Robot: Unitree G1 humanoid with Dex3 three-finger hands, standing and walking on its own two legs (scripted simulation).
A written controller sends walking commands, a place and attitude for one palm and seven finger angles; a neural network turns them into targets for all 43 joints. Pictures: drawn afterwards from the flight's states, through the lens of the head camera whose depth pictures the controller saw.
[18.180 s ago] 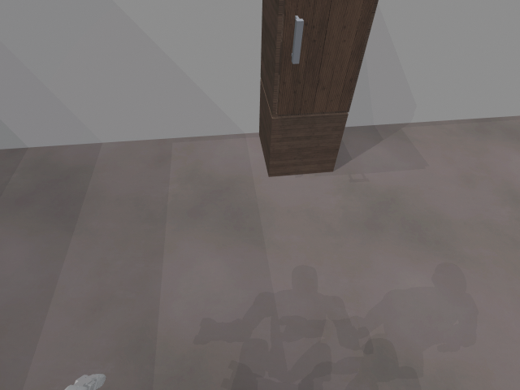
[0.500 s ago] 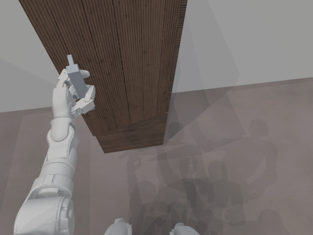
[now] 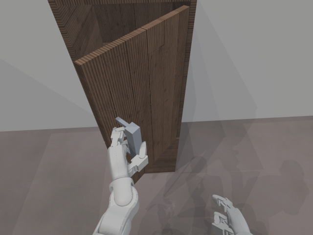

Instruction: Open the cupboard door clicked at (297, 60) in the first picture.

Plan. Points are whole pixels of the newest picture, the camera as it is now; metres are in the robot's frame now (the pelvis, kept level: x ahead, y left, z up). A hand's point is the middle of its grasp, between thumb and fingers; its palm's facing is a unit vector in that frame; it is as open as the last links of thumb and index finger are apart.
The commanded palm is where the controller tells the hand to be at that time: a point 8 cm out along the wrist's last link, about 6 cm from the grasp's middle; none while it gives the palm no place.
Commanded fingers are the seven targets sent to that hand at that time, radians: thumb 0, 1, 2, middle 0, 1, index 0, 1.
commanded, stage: pull the door open along its arc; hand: left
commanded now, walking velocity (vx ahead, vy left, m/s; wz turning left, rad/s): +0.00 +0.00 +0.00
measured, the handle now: (129, 141) +0.35 +0.08 +0.05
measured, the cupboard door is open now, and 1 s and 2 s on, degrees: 47 43 46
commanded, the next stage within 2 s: open thumb and fingers to let go in 0.04 s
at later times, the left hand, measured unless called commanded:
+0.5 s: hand (140, 156) +0.31 +0.05 +0.05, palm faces +0.44 -0.90 -0.05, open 9.6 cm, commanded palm +0.27 +0.09 +0.05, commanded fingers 0.00 -0.43 0.33 -0.31 -1.21 -0.31 -1.21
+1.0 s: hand (140, 153) +0.32 +0.05 +0.04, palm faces +0.35 -0.94 -0.03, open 15.3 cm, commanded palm +0.27 +0.09 +0.05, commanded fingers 0.00 -0.50 0.30 -0.15 -0.30 -0.15 -0.30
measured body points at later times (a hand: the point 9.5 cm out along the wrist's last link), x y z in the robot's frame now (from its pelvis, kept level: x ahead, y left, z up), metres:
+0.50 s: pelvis -0.03 -0.03 -0.01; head +0.02 -0.07 +0.44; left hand +0.28 +0.10 +0.05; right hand +0.13 -0.26 -0.14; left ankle +0.01 +0.15 -0.69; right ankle -0.05 -0.07 -0.69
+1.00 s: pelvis -0.04 +0.01 -0.01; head +0.01 -0.01 +0.43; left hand +0.30 +0.10 +0.05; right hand +0.11 -0.22 -0.13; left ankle +0.01 +0.15 -0.69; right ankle -0.05 -0.07 -0.69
